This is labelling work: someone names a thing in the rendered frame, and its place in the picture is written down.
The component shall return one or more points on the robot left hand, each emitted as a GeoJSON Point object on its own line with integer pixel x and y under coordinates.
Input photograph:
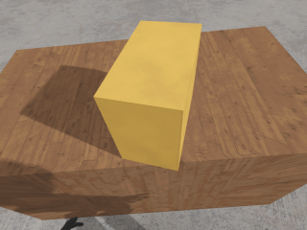
{"type": "Point", "coordinates": [71, 223]}

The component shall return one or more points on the pedestal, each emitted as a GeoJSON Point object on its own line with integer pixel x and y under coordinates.
{"type": "Point", "coordinates": [245, 141]}

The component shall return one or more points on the carton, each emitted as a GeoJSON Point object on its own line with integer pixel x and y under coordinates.
{"type": "Point", "coordinates": [146, 96]}

